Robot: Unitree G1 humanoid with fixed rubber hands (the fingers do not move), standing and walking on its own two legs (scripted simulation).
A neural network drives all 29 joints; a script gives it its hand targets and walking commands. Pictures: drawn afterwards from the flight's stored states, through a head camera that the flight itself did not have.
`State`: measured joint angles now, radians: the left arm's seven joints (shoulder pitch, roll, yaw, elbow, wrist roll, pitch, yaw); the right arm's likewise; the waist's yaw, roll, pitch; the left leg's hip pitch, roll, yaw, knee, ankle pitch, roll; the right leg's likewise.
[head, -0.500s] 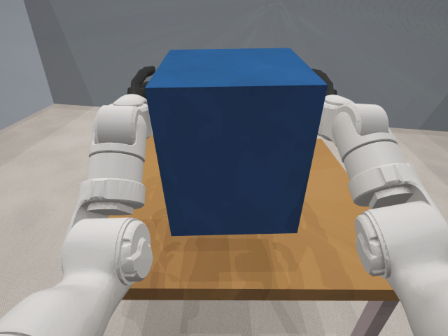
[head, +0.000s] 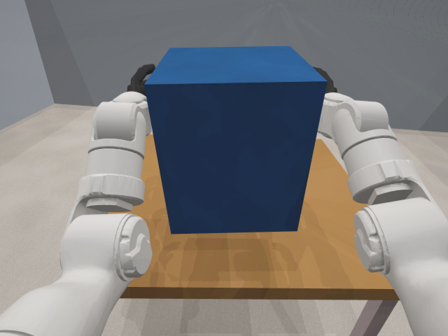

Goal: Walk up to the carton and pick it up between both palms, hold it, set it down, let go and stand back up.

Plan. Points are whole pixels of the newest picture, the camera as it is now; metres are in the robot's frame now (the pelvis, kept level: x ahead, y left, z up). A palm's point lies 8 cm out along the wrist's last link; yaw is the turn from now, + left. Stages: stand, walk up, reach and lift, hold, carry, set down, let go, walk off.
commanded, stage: hold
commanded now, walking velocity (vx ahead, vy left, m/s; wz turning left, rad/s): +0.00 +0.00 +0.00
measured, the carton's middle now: (232, 137) +0.36 -0.01 +0.28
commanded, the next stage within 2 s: set down in 0.04 s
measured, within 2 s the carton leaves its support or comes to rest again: neither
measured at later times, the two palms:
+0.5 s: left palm (132, 105) +0.40 +0.16 +0.31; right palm (305, 111) +0.39 -0.14 +0.31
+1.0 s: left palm (144, 129) +0.40 +0.15 +0.27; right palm (303, 135) +0.41 -0.15 +0.26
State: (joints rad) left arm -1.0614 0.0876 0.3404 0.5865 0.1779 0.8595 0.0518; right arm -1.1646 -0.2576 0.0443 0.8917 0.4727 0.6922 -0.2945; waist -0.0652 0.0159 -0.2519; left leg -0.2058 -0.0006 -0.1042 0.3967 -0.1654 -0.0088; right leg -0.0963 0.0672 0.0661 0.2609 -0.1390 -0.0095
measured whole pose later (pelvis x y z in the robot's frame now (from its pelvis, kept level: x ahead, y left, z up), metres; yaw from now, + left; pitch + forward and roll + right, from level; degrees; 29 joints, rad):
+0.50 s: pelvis +0.01 +0.00 +0.00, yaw +1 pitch -4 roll -1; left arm -1.09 0.09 0.38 0.68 0.25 0.60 0.04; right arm -1.17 -0.17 -0.10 1.04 0.29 0.36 -0.20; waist -0.08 -0.03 -0.15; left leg -0.13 -0.02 -0.11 0.35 -0.15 0.00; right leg -0.02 0.05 0.05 0.23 -0.14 -0.01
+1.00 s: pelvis +0.01 -0.01 +0.00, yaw +1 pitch -3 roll -1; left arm -0.95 0.02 0.35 0.57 0.23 0.58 0.09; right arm -1.03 -0.16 -0.07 0.96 0.27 0.30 -0.16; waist -0.06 -0.02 -0.11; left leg -0.14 -0.01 -0.11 0.36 -0.16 -0.01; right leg -0.03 0.05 0.03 0.25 -0.16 -0.02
